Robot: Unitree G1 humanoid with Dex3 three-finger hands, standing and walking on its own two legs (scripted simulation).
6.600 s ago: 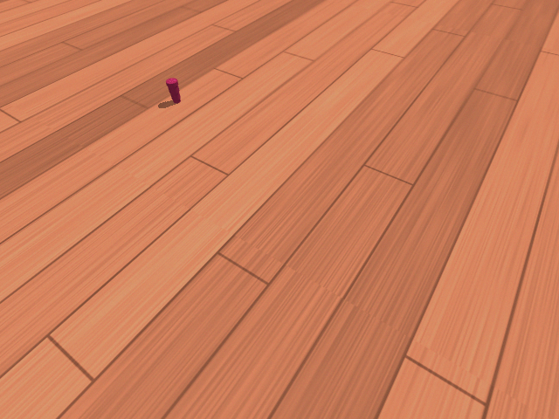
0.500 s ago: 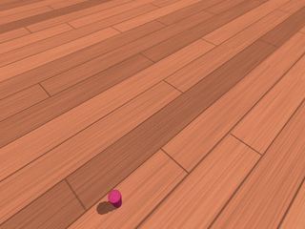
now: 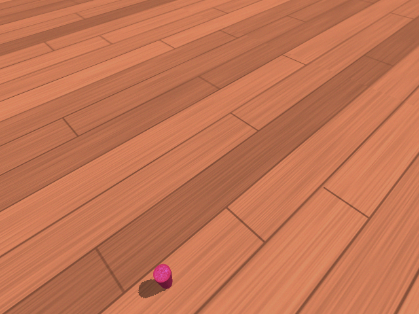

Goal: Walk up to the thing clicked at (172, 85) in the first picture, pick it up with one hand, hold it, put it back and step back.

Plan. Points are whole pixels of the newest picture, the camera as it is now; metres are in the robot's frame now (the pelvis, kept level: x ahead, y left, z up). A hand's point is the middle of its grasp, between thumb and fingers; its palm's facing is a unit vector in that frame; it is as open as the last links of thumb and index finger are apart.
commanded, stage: walk up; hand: left
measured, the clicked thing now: (164, 278) +0.39 +0.23 -0.71
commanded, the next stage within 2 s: stand in 0.58 s
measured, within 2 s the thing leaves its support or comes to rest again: neither
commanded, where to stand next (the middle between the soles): +0.04 +0.01 m, yaw +0 degrees
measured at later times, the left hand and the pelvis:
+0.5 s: hand out of the picture +0.08 +0.25 -0.15, palm faces -0.01 -0.94 -0.34, open 7.4 cm; pelvis +0.00 +0.00 +0.00, yaw +0 degrees
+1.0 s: hand out of the picture +0.07 +0.25 -0.15, palm faces -0.03 -0.94 -0.34, open 7.4 cm; pelvis -0.01 +0.00 +0.00, yaw +0 degrees
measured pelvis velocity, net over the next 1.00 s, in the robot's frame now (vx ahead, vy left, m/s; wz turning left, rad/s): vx -0.01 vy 0.00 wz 0.00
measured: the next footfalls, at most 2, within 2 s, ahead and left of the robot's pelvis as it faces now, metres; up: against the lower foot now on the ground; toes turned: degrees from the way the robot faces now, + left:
none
